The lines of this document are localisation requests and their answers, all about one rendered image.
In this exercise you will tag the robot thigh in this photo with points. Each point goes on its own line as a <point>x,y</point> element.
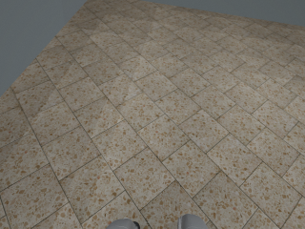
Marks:
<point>122,224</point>
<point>190,221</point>

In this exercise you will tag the robot right thigh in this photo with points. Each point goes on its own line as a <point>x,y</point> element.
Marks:
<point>190,221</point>

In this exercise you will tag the robot left thigh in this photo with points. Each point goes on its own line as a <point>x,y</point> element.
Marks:
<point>122,224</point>

